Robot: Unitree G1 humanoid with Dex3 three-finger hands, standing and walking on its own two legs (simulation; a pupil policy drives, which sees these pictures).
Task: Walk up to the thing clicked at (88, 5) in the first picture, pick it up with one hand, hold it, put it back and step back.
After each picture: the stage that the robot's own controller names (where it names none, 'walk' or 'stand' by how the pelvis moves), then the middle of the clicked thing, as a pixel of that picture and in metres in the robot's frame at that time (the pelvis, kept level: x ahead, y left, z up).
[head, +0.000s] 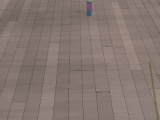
stand; (89, 7) +1.99 -0.08 -0.66
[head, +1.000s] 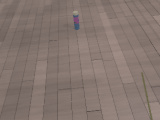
walk; (76, 20) +1.84 +0.23 -0.64
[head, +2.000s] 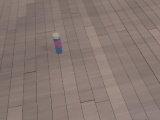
walk; (57, 43) +1.24 +0.31 -0.65
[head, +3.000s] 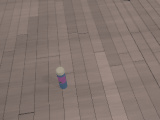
walk; (61, 78) +0.79 +0.23 -0.65
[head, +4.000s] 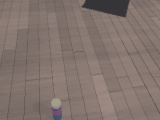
walk; (56, 110) +0.53 +0.16 -0.64
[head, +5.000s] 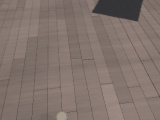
stand; out of the picture +0.44 +0.16 -0.64
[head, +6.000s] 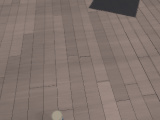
stand; out of the picture +0.43 +0.19 -0.64
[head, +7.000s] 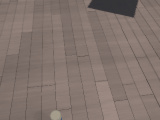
stand; out of the picture +0.42 +0.19 -0.65
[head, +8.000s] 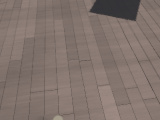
stand; out of the picture +0.42 +0.19 -0.66
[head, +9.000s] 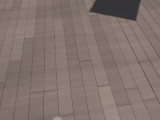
stand; out of the picture +0.40 +0.19 -0.66
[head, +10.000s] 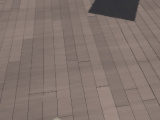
stand; out of the picture +0.40 +0.19 -0.66
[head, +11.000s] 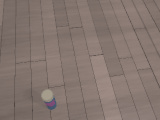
go down; (49, 100) +0.43 +0.19 -0.57
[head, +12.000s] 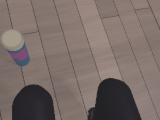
go down; (18, 50) +0.48 +0.24 -0.25
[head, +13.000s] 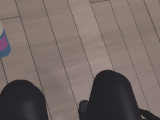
close in; out of the picture +0.47 +0.25 -0.21
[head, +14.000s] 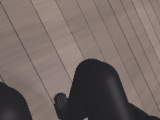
close; out of the picture +0.46 +0.29 -0.16
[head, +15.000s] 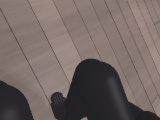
lift; out of the picture +0.43 +0.29 -0.16
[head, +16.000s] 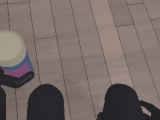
lift; (17, 63) +0.36 +0.22 -0.02
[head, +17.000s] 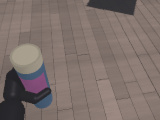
hold; (36, 81) +0.32 +0.16 +0.08
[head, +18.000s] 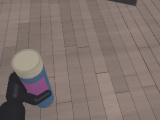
hold; (37, 83) +0.32 +0.16 +0.04
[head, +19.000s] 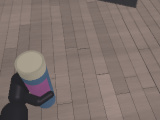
hold; (39, 84) +0.32 +0.16 +0.04
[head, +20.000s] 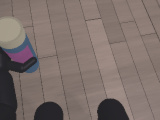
crouch; (21, 51) +0.43 +0.19 -0.02
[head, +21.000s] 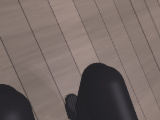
lower; out of the picture +0.46 +0.28 -0.14
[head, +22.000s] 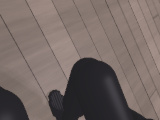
lower; out of the picture +0.46 +0.30 -0.17
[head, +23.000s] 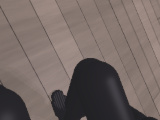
lower; out of the picture +0.45 +0.31 -0.17
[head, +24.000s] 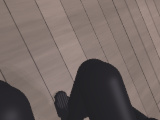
lower; out of the picture +0.44 +0.30 -0.16
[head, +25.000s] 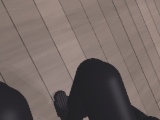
rest; out of the picture +0.44 +0.30 -0.17
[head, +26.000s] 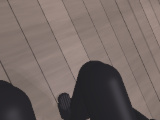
open; out of the picture +0.44 +0.28 -0.17
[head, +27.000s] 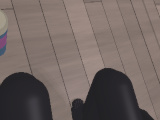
stand; out of the picture +0.45 +0.26 -0.19
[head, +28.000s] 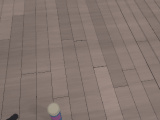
stand; (55, 114) +0.40 +0.16 -0.56
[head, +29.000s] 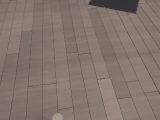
stand; out of the picture +0.40 +0.17 -0.60
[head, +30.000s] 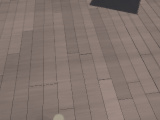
stand; out of the picture +0.40 +0.16 -0.60
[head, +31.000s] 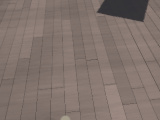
stand; out of the picture +0.42 +0.15 -0.66
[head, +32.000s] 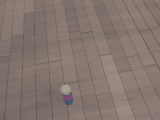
walk; (67, 95) +0.53 +0.16 -0.64
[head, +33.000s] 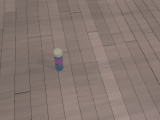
walk; (58, 60) +0.83 +0.17 -0.64
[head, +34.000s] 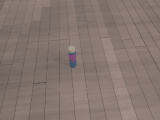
stand; (72, 57) +1.06 +0.16 -0.64
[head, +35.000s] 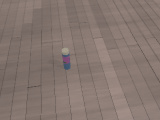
stand; (66, 59) +1.04 +0.18 -0.66
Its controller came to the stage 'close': yes
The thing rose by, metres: 0.68
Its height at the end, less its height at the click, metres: +0.00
